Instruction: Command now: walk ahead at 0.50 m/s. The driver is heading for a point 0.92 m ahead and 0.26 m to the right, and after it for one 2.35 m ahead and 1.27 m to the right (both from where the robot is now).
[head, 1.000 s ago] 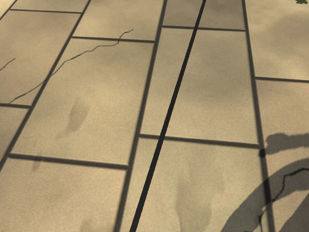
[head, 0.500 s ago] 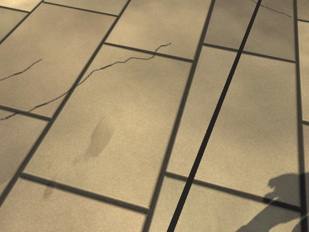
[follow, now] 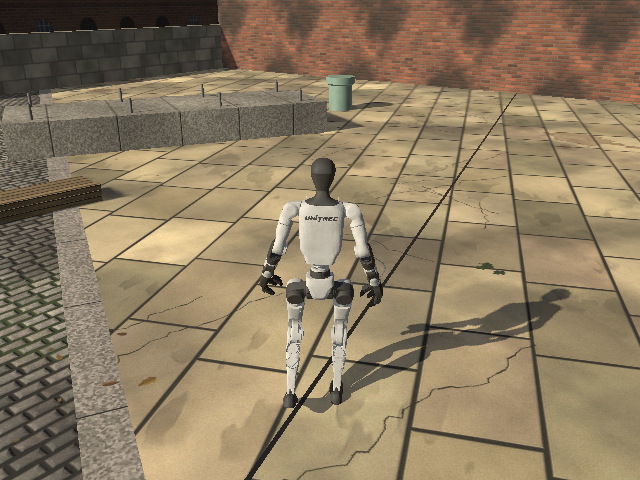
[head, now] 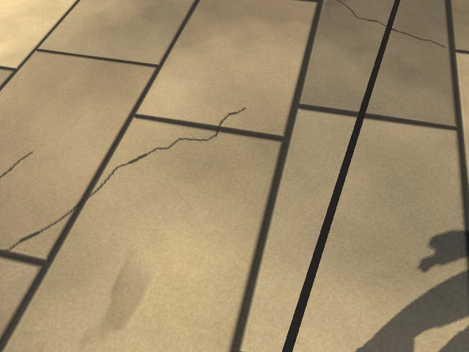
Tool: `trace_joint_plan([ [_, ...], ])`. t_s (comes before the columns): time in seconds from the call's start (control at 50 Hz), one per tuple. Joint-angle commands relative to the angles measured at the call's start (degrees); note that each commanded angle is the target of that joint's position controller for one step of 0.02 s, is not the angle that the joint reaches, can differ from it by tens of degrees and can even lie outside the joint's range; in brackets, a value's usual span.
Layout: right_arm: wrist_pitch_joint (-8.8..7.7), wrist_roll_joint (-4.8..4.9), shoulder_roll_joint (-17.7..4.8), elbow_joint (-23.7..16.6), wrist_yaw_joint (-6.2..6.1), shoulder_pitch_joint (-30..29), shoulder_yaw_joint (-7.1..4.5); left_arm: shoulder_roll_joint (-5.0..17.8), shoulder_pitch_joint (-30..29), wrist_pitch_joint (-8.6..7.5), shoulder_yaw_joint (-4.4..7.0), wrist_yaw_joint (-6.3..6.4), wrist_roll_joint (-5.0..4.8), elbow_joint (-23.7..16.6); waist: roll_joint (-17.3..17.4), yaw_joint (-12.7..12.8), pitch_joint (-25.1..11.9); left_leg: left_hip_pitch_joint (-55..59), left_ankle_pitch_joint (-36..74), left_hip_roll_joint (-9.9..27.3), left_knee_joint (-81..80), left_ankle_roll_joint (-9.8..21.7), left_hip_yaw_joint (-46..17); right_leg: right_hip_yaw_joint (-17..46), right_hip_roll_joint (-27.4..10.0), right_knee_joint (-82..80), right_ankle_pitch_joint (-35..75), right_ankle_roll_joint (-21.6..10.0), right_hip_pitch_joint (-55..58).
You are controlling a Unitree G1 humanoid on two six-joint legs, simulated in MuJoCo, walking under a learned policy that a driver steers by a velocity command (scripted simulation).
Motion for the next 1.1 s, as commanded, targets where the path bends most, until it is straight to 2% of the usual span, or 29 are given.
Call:
trace_joint_plan([
  [0.02, -0.67, -0.31, -5.4, -4.5, -0.19, -0.6, -1.64, 6.0, 2.2, -0.91, 1.37, 0.28, 0.77, -2.1, -6.9, 0.4, -4.3, -13.9, 6.1, 6.0, -0.3, 0.0, -3.0, 20.7, -15.1, -17.3, 1.9, -9.7, 14.7],
  [0.1, 0.51, -0.96, -3.4, -5.6, -0.43, -4.5, -1.16, 8.1, 3.9, -1.40, 1.99, 1.04, 0.11, -0.3, -4.7, 0.3, -1.4, -16.9, 12.7, 6.8, -9.2, -2.2, -1.9, 14.4, -14.7, -21.2, 9.1, -10.9, 12.6],
  [0.2, -0.31, -0.78, -1.5, -7.2, 0.43, -13.3, -0.33, 9.2, 7.4, -0.63, 2.15, 1.94, -0.55, 1.7, -4.6, 3.3, 0.7, -15.2, 26.7, 4.8, -26.3, -2.8, 0.5, 7.3, -11.7, -22.1, 10.9, -8.2, 14.0],
  [0.3, -1.03, -0.11, -1.8, -9.7, 1.95, -20.5, -0.07, 10.0, 12.0, 0.76, 2.47, 2.17, -1.04, 4.6, -4.7, 5.4, 2.9, -15.7, 25.8, 3.0, -34.2, -1.5, 1.1, 7.5, -15.0, -19.3, 11.5, -7.8, 21.4],
  [0.36, -1.44, -0.27, -3.6, -9.8, 2.56, -19.0, -0.63, 10.9, 11.6, 1.63, 2.98, 2.56, -1.34, 5.3, -5.8, 3.2, 1.7, -11.3, 19.7, 1.7, -36.7, 0.8, 1.4, 8.6, -16.7, -14.4, 19.8, -6.4, 25.1],
  [0.38, -1.60, -0.44, -4.8, -8.8, 2.41, -15.0, -1.32, 11.3, 10.5, 1.87, 3.08, 2.65, -1.44, 5.2, -6.3, 0.5, -0.5, -4.9, 18.4, 0.0, -37.9, 1.8, 2.6, 8.2, -15.8, -9.9, 27.9, -5.7, 24.7],
  [0.4, -1.69, -0.62, -7.2, -6.2, 1.96, -6.6, -2.68, 10.5, 9.6, 2.11, 2.70, 2.69, -1.29, 4.9, -5.4, -3.8, -5.8, 7.4, 19.5, -1.1, -39.1, 3.3, 3.6, 6.6, -12.9, -0.6, 32.7, -4.3, 21.7],
  [0.42, -1.63, -1.44, -11.1, -4.1, 1.28, 4.0, -3.96, 7.6, 9.5, 2.00, 1.49, 2.70, -0.21, 3.4, -1.1, -7.8, -14.7, 25.7, 20.9, 7.2, -36.1, 6.5, -4.6, 4.6, -9.4, 15.5, 21.0, -2.2, 10.7],
  [0.44, -1.13, -1.62, -15.6, -2.9, 1.18, 7.4, -4.97, 0.4, 17.2, 0.91, -0.58, 2.31, -0.26, 2.7, 14.1, -4.5, -22.5, 45.8, 9.4, 21.4, -40.8, 14.8, -30.1, 2.5, 0.8, 36.2, -14.9, 1.8, -12.6],
  [0.46, -1.03, -1.25, -9.8, -3.3, 1.11, 7.7, -3.45, 5.7, 14.5, -0.03, 0.63, 2.12, -1.55, 3.7, 10.7, -6.8, -22.5, 43.8, 1.4, 21.8, -46.3, 14.2, -36.8, 10.4, -0.5, 43.9, -23.8, 1.6, -18.5],
  [0.48, -1.19, -1.22, -7.5, -3.5, 0.90, 3.7, -2.59, 9.3, 9.4, -0.48, 1.83, 2.03, -2.97, 1.9, 7.7, -6.5, -13.5, 36.7, 1.6, 20.1, -47.9, 11.5, -28.3, 10.4, -3.2, 45.6, -19.6, 1.0, -22.0],
  [0.5, -1.34, -1.35, -6.1, -3.8, 0.79, -0.2, -2.15, 8.9, 6.5, -0.51, 1.86, 2.30, -2.89, 1.2, 4.6, -4.8, -8.9, 29.2, 5.6, 18.0, -49.4, 10.1, -21.5, 8.8, -6.0, 43.8, -14.5, 1.0, -20.8],
  [0.52, -1.60, -1.50, -4.3, -3.6, 0.94, -3.3, -1.70, 8.3, 5.3, -0.18, 2.14, 2.54, -2.10, 1.2, 3.5, -3.3, -5.1, 22.8, 9.7, 15.9, -51.7, 9.3, -16.3, 8.7, -7.6, 40.9, -10.9, 1.3, -19.1],
  [0.56, -2.43, -2.04, -2.7, -3.1, 1.06, -6.1, -1.44, 6.2, 8.0, 1.42, 2.37, 2.58, -2.04, 2.0, 5.1, -0.4, -3.5, 16.0, 14.5, 13.6, -55.2, 8.4, -9.3, 9.1, -9.5, 38.2, -6.9, 1.8, -13.2],
  [0.64, -3.18, -2.20, -4.4, -1.1, 0.50, -6.2, -2.19, 3.8, 5.4, 3.43, 2.37, 2.68, -1.71, 0.3, 2.4, 0.7, 0.0, 13.3, 21.8, 13.6, -58.4, 9.1, -0.5, 9.6, -10.1, 32.9, -0.6, 3.0, -16.7],
  [0.74, -2.38, -1.98, -6.4, 0.4, -0.60, -4.8, -2.66, 2.5, -2.1, 2.77, 1.84, 1.11, -1.22, -2.4, 1.0, -1.5, 2.1, 15.8, 25.0, 11.9, -59.4, 7.5, 8.6, 5.7, -9.0, 17.3, 12.2, 3.1, -16.9],
  [0.82, -0.97, -1.07, -7.9, 2.3, -0.91, -0.7, -3.26, 1.8, -9.3, 2.71, 1.23, -0.22, -1.16, -6.0, 0.0, -4.2, 4.3, 23.2, 28.1, 14.1, -57.6, 7.1, 11.7, 2.3, -8.2, 10.0, 11.2, 1.6, -19.1],
  [0.86, 0.00, -0.50, -8.6, 2.9, -0.92, 0.0, -3.58, 2.2, -10.8, 2.80, 1.36, -0.89, -1.24, -7.6, 0.6, -4.0, 4.5, 27.3, 34.0, 15.3, -54.6, 6.4, 12.9, 0.7, -7.1, 8.2, 7.1, 0.3, -19.2],
  [0.9, 0.82, -0.03, -10.1, 2.5, -1.18, -1.3, -4.02, 3.8, -8.9, 3.05, 2.19, -1.28, -1.28, -8.3, 2.5, -1.6, 1.9, 29.3, 51.7, 15.5, -48.2, 5.2, 14.5, -2.5, -4.0, 7.9, 1.5, -1.8, -13.7],
  [0.92, 1.30, 0.20, -10.9, 2.3, -1.36, -2.0, -4.24, 5.2, -5.4, 3.26, 2.99, -1.28, -1.37, -7.9, 3.6, 0.7, -0.6, 29.4, 60.7, 15.3, -42.3, 4.6, 15.1, -4.0, -1.8, 8.2, -1.5, -3.1, -8.6],
  [0.94, 1.78, 0.42, -11.4, 1.9, -1.47, -3.1, -4.29, 7.3, 1.5, 3.38, 4.34, -1.06, -1.59, -6.4, 3.5, 4.9, -4.3, 27.3, 64.5, 14.0, -32.6, 3.5, 16.1, -5.0, 0.7, 6.3, -1.5, -4.8, 0.5],
  [0.96, 1.74, 0.29, -10.6, 1.5, -1.63, -3.5, -3.86, 11.1, 11.3, 3.65, 6.43, -0.17, -1.64, -3.8, 1.2, 9.8, -9.2, 18.6, 56.7, 11.6, -18.4, 1.1, 16.8, -2.3, 1.7, 2.5, 1.6, -7.2, 16.4],
  [0.98, 0.79, -2.29, -3.7, -1.0, -1.18, 0.3, -1.80, 17.9, 14.8, 3.99, 8.04, 1.04, -1.88, -2.7, -12.9, 6.5, -13.5, -5.2, 14.2, 4.2, 2.7, -2.6, 16.0, 22.3, -12.2, 1.4, -0.1, -14.8, 36.5],
  [1.0, -1.72, -1.50, -2.1, -2.7, -0.38, -0.4, -0.61, 17.6, 13.8, 2.94, 7.20, 0.62, -1.51, -5.0, -13.1, 4.9, -22.3, -18.6, -12.8, -4.6, 14.4, -3.5, 2.0, 50.5, -21.0, -9.7, -10.9, -22.9, 45.2],
  [1.02, -3.50, 1.06, -6.6, -4.2, 0.39, -7.9, -1.74, 12.9, 12.9, 2.09, 5.73, 0.19, -1.01, -4.9, -7.0, 7.7, -17.1, -24.9, -8.8, -1.2, 15.6, -1.9, -3.1, 45.2, -20.1, -13.1, -9.8, -19.1, 42.4],
  [1.04, -4.45, 1.62, -6.4, -5.0, 0.51, -9.9, -1.59, 10.9, 10.3, 1.42, 5.19, 0.21, -1.02, -4.9, -5.4, 6.1, -10.6, -25.6, -3.5, 1.3, 11.6, -0.6, -2.6, 37.0, -17.9, -13.0, -6.2, -16.9, 34.9],
  [1.06, -4.64, 0.32, -6.2, -3.9, 0.06, -9.3, -1.76, 8.9, 6.1, 1.17, 4.57, 0.29, -1.19, -5.6, -1.8, 3.1, -6.5, -22.1, 0.4, 3.7, 6.3, -0.7, -2.6, 30.3, -15.2, -13.0, -0.3, -14.8, 26.2],
  [1.08, -4.14, -0.82, -7.1, -3.3, -0.22, -8.4, -2.31, 7.0, 3.0, 1.07, 3.91, 0.58, -0.82, -6.6, -2.6, 1.0, -4.8, -17.6, 3.1, 5.3, 2.0, -1.2, -2.8, 25.7, -13.2, -13.9, 4.8, -13.7, 19.7],
  [1.1, -3.33, -1.14, -7.1, -3.1, -0.14, -7.5, -2.52, 6.5, 1.8, 1.07, 3.63, 0.87, -0.36, -7.4, -3.6, -0.3, -4.3, -14.3, 4.7, 5.8, 0.1, -1.9, -2.8, 24.0, -11.9, -15.1, 7.4, -13.4, 15.8],
])
Velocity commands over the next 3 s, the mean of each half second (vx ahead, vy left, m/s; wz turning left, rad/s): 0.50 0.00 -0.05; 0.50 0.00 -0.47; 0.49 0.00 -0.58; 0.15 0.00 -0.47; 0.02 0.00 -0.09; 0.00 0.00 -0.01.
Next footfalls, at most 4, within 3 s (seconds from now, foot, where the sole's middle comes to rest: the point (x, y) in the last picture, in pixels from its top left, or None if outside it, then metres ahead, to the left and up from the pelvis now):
0.42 left None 0.40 0.15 -0.77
0.96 right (296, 290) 0.65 -0.13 -0.77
1.44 left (269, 196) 1.00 -0.07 -0.77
1.90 right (348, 220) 0.89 -0.32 -0.77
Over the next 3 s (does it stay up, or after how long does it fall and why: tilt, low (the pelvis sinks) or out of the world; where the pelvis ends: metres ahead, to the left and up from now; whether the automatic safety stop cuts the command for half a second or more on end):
stays up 0.97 -0.19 0.01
